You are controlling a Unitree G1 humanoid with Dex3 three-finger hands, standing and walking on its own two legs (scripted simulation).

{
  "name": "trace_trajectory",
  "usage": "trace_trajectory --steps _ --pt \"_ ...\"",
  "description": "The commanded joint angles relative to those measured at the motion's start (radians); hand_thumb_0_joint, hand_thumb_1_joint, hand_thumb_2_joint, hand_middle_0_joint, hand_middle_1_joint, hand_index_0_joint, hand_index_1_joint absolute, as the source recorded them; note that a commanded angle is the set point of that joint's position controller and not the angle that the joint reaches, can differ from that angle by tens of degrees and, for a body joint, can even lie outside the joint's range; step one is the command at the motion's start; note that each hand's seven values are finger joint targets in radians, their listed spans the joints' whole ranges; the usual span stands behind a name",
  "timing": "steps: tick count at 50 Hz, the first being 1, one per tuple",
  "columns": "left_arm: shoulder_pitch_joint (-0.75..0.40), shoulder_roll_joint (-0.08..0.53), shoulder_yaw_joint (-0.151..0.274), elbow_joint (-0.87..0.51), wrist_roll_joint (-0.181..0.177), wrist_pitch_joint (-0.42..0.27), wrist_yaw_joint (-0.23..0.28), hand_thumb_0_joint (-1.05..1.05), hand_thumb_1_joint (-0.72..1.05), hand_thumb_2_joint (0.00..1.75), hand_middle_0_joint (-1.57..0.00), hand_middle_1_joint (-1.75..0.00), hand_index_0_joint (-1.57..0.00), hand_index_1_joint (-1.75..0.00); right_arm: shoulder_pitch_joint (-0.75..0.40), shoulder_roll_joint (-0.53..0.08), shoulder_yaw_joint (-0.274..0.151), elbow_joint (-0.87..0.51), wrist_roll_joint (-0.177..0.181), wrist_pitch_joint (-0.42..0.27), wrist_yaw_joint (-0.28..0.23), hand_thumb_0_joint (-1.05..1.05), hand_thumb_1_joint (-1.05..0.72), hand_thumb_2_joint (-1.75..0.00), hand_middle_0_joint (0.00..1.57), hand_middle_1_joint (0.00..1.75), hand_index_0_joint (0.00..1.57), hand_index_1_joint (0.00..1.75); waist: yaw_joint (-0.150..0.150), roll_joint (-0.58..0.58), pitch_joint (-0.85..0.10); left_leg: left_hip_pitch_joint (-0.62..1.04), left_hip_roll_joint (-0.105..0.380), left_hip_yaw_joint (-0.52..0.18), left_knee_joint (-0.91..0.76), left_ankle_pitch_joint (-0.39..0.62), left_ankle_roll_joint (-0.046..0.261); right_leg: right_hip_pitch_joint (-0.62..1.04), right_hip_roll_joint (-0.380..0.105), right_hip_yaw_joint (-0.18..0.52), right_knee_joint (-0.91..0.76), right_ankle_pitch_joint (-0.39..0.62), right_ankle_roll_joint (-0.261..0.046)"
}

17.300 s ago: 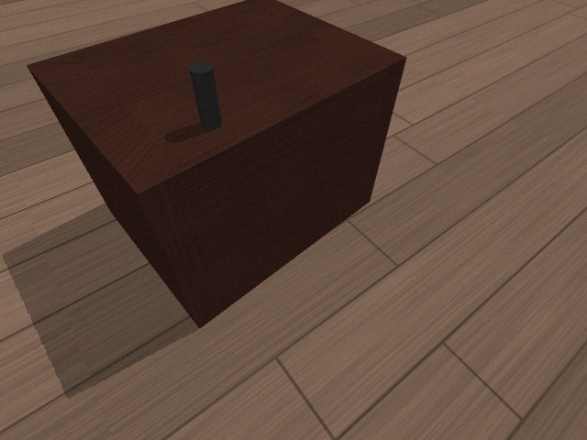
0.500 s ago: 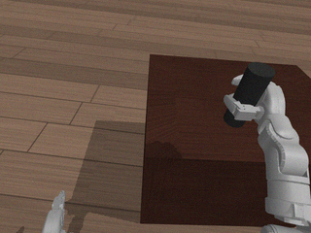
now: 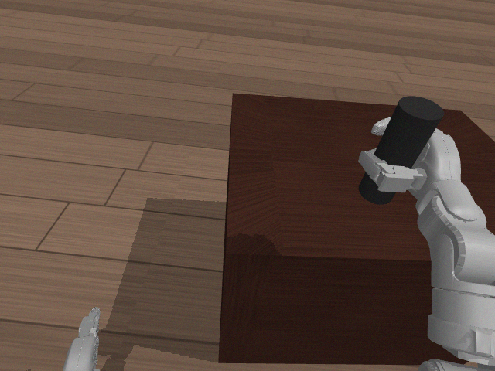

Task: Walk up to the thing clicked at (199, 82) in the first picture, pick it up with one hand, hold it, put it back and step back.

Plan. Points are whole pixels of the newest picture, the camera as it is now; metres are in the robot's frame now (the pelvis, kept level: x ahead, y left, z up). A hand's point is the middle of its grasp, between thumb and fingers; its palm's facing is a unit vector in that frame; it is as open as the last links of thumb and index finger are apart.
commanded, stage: hold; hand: right
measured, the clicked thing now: (395, 155) +0.34 -0.19 +0.24
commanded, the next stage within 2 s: crouch in 2.00 s
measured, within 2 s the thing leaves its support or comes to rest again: neither
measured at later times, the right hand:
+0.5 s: hand (389, 161) +0.32 -0.17 +0.24, palm faces +0.15 +0.99 -0.03, open 7.2 cm
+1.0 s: hand (381, 163) +0.33 -0.17 +0.23, palm faces +0.14 +0.99 -0.03, open 7.2 cm
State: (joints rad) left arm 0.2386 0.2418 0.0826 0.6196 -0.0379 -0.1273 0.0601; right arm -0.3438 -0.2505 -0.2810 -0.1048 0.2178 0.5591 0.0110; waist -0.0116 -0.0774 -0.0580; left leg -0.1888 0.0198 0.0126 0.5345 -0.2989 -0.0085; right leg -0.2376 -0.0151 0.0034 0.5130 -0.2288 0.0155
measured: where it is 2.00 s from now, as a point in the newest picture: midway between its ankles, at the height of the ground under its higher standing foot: outside the picture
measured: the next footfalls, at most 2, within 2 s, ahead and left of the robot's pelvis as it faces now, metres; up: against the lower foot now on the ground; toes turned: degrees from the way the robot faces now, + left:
none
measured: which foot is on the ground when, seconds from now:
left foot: down 0.00-1.00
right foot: down 0.00-1.00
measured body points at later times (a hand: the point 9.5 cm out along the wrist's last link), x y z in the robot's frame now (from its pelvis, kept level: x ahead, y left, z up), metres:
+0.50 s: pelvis -0.01 +0.00 +0.00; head -0.05 +0.04 +0.45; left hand +0.16 +0.26 -0.08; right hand +0.31 -0.22 +0.24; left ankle +0.00 +0.12 -0.73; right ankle +0.03 -0.13 -0.73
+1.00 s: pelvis -0.01 +0.00 +0.00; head -0.05 +0.04 +0.45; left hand +0.16 +0.26 -0.08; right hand +0.31 -0.22 +0.23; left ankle +0.00 +0.12 -0.73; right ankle +0.03 -0.13 -0.73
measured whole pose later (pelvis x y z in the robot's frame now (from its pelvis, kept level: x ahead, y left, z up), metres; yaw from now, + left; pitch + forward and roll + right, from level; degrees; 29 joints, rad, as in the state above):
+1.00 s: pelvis -0.01 +0.00 +0.00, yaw +0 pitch -3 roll +0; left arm 0.23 0.25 0.07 0.64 -0.03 -0.16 0.07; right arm -0.34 -0.24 -0.27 -0.13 0.22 0.57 0.00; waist -0.01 -0.08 -0.04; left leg -0.19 0.01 0.01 0.54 -0.29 0.00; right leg -0.24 -0.02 0.00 0.51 -0.22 0.02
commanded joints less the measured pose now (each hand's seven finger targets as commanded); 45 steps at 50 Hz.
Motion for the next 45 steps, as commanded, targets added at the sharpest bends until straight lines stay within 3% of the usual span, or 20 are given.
trace_trajectory --steps 1,4,5,9,12,14,16,19,21,22,26,27,28,30,32,35,37,39,43,45 --pt "-0.137 0.128 0.05 -0.158 -0.002 -0.068 0.008 0.0 -0.54 0.05 -0.05 -0.05 -0.05 -0.05 -0.445 -0.21 -0.068 -0.256 0.012 -0.082 -0.009 0.0 -0.46 -1.33 1.35 1.44 1.38 1.44 0.003 0.062 -0.164 -0.062 -0.021 0.039 -0.1 0.165 0.001 0.131 0.02 -0.016 -0.061 0.111 -0.03" --pt "-0.123 0.137 0.062 -0.171 -0.001 -0.079 0.008 0.0 -0.54 0.05 -0.05 -0.06 -0.05 -0.06 -0.442 -0.207 -0.064 -0.315 0.011 -0.095 -0.01 0.0 -0.48 -1.32 1.34 1.43 1.37 1.43 0.001 0.068 -0.197 -0.055 -0.024 0.042 -0.092 0.18 0.002 0.156 0.016 -0.012 -0.054 0.134 -0.029" --pt "-0.127 0.103 0.026 -0.193 0.0 -0.084 0.006 0.0 -0.54 0.05 -0.05 -0.06 -0.05 -0.05 -0.424 -0.185 -0.055 -0.286 0.012 -0.095 -0.008 0.0 -0.49 -1.32 1.35 1.43 1.37 1.43 0.002 0.075 -0.195 -0.05 -0.024 0.045 -0.094 0.18 0.002 0.154 0.016 -0.012 -0.051 0.135 -0.031" --pt "-0.136 0.096 0.024 -0.149 -0.002 -0.084 0.01 0.0 -0.54 0.05 -0.05 -0.06 -0.05 -0.05 -0.391 -0.181 -0.051 -0.235 0.01 -0.087 -0.006 0.0 -0.47 -1.32 1.35 1.43 1.37 1.43 0.002 0.062 -0.168 -0.064 -0.022 0.039 -0.1 0.155 0.0 0.14 0.018 -0.012 -0.058 0.104 -0.032" --pt "-0.141 0.143 0.063 -0.138 0.004 -0.087 0.013 0.0 -0.55 0.05 -0.05 -0.05 -0.05 -0.05 -0.417 -0.218 -0.082 -0.288 0.009 -0.091 -0.014 0.0 -0.49 -1.34 1.36 1.45 1.38 1.45 -0.006 0.044 -0.189 -0.054 -0.02 0.041 -0.1 0.15 0.003 0.137 0.02 -0.011 -0.059 0.099 -0.029" --pt "-0.136 0.103 0.027 -0.124 0.003 -0.089 0.008 0.0 -0.54 0.05 -0.05 -0.05 -0.05 -0.05 -0.408 -0.193 -0.059 -0.311 0.01 -0.093 -0.01 0.0 -0.49 -1.34 1.37 1.45 1.39 1.45 -0.013 0.032 -0.189 -0.05 -0.02 0.04 -0.096 0.157 0.004 0.142 0.018 -0.01 -0.058 0.107 -0.028" --pt "-0.161 0.129 0.049 -0.168 0.005 -0.096 0.019 0.0 -0.54 0.05 -0.05 -0.06 -0.05 -0.06 -0.39 -0.215 -0.086 -0.29 0.012 -0.098 -0.014 0.0 -0.5 -1.34 1.37 1.45 1.39 1.45 -0.009 0.086 -0.192 -0.044 -0.024 0.044 -0.102 0.142 0.002 0.133 0.017 -0.009 -0.057 0.097 -0.03" --pt "-0.148 0.108 0.03 -0.152 0.007 -0.102 0.017 0.0 -0.54 0.05 -0.05 -0.06 -0.05 -0.06 -0.439 -0.194 -0.056 -0.342 0.016 -0.103 -0.012 0.0 -0.49 -1.34 1.37 1.45 1.39 1.45 -0.006 0.07 -0.18 -0.052 -0.021 0.038 -0.105 0.118 0.001 0.126 0.02 -0.011 -0.061 0.065 -0.029" --pt "-0.166 0.129 0.045 -0.169 0.004 -0.103 0.024 0.0 -0.54 0.05 -0.05 -0.06 -0.05 -0.05 -0.409 -0.197 -0.066 -0.287 0.019 -0.094 -0.012 0.0 -0.47 -1.32 1.35 1.44 1.38 1.44 -0.006 0.096 -0.162 -0.06 -0.022 0.037 -0.109 0.102 -0.001 0.119 0.018 -0.01 -0.061 0.055 -0.03" --pt "-0.148 0.099 0.019 -0.145 0.004 -0.103 0.02 0.0 -0.54 0.05 -0.05 -0.05 -0.05 -0.05 -0.386 -0.17 -0.046 -0.251 0.019 -0.084 -0.007 0.0 -0.47 -1.32 1.35 1.43 1.38 1.43 -0.005 0.088 -0.146 -0.061 -0.025 0.04 -0.108 0.108 -0.001 0.117 0.015 -0.008 -0.065 0.059 -0.03" --pt "-0.162 0.133 0.05 -0.107 0.003 -0.094 0.018 0.0 -0.54 0.05 -0.05 -0.05 -0.05 -0.05 -0.42 -0.205 -0.057 -0.244 0.013 -0.063 -0.004 0.0 -0.46 -1.34 1.36 1.45 1.38 1.45 -0.004 0.056 -0.151 -0.063 -0.02 0.037 -0.105 0.142 -0.001 0.118 0.024 -0.013 -0.062 0.087 -0.03" --pt "-0.156 0.143 0.057 -0.124 0.004 -0.097 0.018 0.0 -0.54 0.05 -0.05 -0.05 -0.05 -0.05 -0.463 -0.202 -0.05 -0.277 0.01 -0.062 -0.004 0.0 -0.46 -1.33 1.35 1.44 1.38 1.44 0.01 0.051 -0.165 -0.072 -0.021 0.035 -0.108 0.134 0.0 0.132 0.023 -0.014 -0.063 0.075 -0.029" --pt "-0.164 0.122 0.033 -0.147 0.005 -0.103 0.018 0.0 -0.54 0.05 -0.05 -0.05 -0.05 -0.05 -0.452 -0.172 -0.033 -0.263 0.012 -0.059 -0.003 0.0 -0.47 -1.33 1.36 1.45 1.38 1.45 0.006 0.069 -0.169 -0.066 -0.023 0.041 -0.109 0.128 0.0 0.138 0.019 -0.009 -0.066 0.072 -0.03" --pt "-0.162 0.126 0.039 -0.139 0.002 -0.109 0.019 0.0 -0.54 0.05 -0.05 -0.05 -0.05 -0.05 -0.446 -0.212 -0.08 -0.264 0.02 -0.061 -0.01 0.0 -0.47 -1.33 1.36 1.44 1.38 1.44 -0.007 0.091 -0.153 -0.062 -0.023 0.041 -0.113 0.109 -0.002 0.123 0.02 -0.01 -0.066 0.055 -0.031" --pt "-0.152 0.088 0.009 -0.121 0.001 -0.104 0.012 0.0 -0.55 0.05 -0.05 -0.05 -0.05 -0.05 -0.419 -0.214 -0.087 -0.215 0.018 -0.061 -0.009 0.0 -0.47 -1.34 1.37 1.46 1.39 1.46 -0.012 0.095 -0.154 -0.054 -0.02 0.038 -0.11 0.127 -0.004 0.112 0.022 -0.012 -0.063 0.073 -0.032" --pt "-0.142 0.15 0.067 -0.158 0.006 -0.105 0.02 0.0 -0.55 0.05 -0.05 -0.05 -0.05 -0.05 -0.466 -0.232 -0.09 -0.27 0.016 -0.068 -0.014 0.0 -0.45 -1.33 1.36 1.45 1.38 1.45 0.003 0.102 -0.199 -0.05 -0.02 0.034 -0.105 0.162 -0.005 0.14 0.023 -0.015 -0.053 0.105 -0.033" --pt "-0.146 0.104 0.018 -0.159 0.002 -0.101 0.015 0.0 -0.55 0.05 -0.05 -0.05 -0.05 -0.05 -0.442 -0.21 -0.077 -0.283 0.018 -0.067 -0.013 0.0 -0.45 -1.33 1.36 1.45 1.38 1.45 -0.016 0.085 -0.17 -0.053 -0.014 0.031 -0.108 0.147 -0.004 0.12 0.028 -0.02 -0.053 0.093 -0.032" --pt "-0.14 0.123 0.045 -0.137 0.001 -0.101 0.015 0.0 -0.54 0.05 -0.05 -0.05 -0.05 -0.05 -0.432 -0.205 -0.077 -0.26 0.018 -0.067 -0.014 0.0 -0.44 -1.34 1.36 1.46 1.39 1.46 -0.006 0.068 -0.174 -0.055 -0.019 0.033 -0.106 0.147 0.0 0.131 0.023 -0.016 -0.061 0.093 -0.032" --pt "-0.185 0.112 0.024 -0.15 0.003 -0.107 0.015 0.0 -0.54 0.05 -0.05 -0.05 -0.05 -0.05 -0.448 -0.176 -0.037 -0.296 0.012 -0.067 -0.014 0.0 -0.46 -1.33 1.36 1.45 1.39 1.45 -0.012 0.069 -0.155 -0.063 -0.019 0.03 -0.113 0.107 0.002 0.119 0.022 -0.015 -0.065 0.056 -0.03" --pt "-0.179 0.118 0.029 -0.149 0.002 -0.106 0.017 0.0 -0.55 0.05 -0.05 -0.05 -0.05 -0.05 -0.417 -0.195 -0.064 -0.242 0.009 -0.065 -0.016 0.0 -0.45 -1.34 1.36 1.46 1.39 1.46 -0.012 0.066 -0.154 -0.064 -0.023 0.037 -0.112 0.103 0.002 0.122 0.018 -0.011 -0.068 0.054 -0.029"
